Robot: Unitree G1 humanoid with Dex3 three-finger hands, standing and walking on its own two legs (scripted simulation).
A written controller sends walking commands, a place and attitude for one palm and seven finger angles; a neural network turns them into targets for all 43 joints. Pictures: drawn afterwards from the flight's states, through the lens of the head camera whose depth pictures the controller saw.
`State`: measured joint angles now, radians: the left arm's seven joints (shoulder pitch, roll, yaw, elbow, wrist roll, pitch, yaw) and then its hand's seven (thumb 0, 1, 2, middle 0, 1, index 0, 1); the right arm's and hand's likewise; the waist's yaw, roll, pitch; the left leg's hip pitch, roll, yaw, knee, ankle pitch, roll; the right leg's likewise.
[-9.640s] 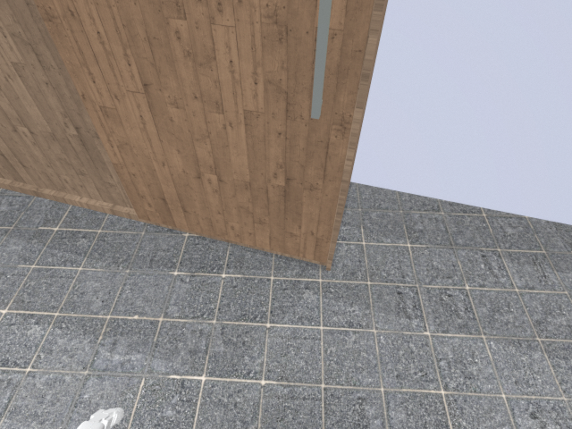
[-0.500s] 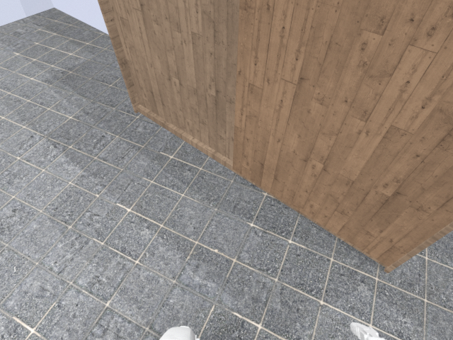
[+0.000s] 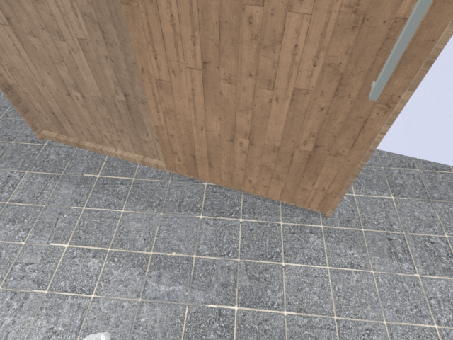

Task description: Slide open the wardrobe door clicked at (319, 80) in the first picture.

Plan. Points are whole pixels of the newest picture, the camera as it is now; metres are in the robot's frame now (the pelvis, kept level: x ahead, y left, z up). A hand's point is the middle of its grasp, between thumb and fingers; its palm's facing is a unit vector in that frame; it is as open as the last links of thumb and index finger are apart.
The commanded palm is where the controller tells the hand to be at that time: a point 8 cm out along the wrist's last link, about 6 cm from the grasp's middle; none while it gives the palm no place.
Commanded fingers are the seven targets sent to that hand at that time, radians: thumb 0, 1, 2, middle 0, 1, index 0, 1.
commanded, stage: turn to face it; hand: right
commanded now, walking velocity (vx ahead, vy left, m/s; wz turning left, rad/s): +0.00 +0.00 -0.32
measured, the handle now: (399, 41) +0.74 -0.37 +0.14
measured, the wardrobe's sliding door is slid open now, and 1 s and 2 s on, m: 0.00 0.00 0.00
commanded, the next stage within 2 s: take the last steps up to it in 0.28 s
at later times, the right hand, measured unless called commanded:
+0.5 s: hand out of the picture +0.03 -0.19 -0.15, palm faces +0.19 +0.95 -0.25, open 7.4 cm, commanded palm none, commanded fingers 0.00 -0.90 -0.90 0.20 0.30 0.20 0.30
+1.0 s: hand out of the picture -0.07 -0.20 -0.17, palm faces +0.30 +0.95 -0.13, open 7.4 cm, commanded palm none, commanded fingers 0.00 -0.90 -0.90 0.20 0.30 0.20 0.30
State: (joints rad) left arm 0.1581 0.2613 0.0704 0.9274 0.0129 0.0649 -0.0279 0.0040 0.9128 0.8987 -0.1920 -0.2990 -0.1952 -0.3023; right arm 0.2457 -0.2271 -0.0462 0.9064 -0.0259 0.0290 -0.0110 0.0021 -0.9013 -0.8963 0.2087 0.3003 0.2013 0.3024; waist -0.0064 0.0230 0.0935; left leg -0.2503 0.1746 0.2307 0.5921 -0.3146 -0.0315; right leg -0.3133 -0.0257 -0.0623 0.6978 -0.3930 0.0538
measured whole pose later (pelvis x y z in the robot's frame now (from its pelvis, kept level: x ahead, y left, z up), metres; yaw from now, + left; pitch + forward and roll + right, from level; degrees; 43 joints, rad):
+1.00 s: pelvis +0.06 -0.07 +0.00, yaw -12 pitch -1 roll +1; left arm 0.22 0.15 0.06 1.02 0.02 -0.06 0.01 -0.01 0.94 0.90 -0.20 -0.30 -0.20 -0.30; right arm 0.46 -0.14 -0.04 1.17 -0.02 0.02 0.00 0.00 -0.91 -0.90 0.21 0.30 0.20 0.30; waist -0.03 0.03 0.02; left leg -0.32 0.11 0.08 0.96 -0.47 -0.01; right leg -0.25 -0.05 -0.16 0.56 -0.30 -0.04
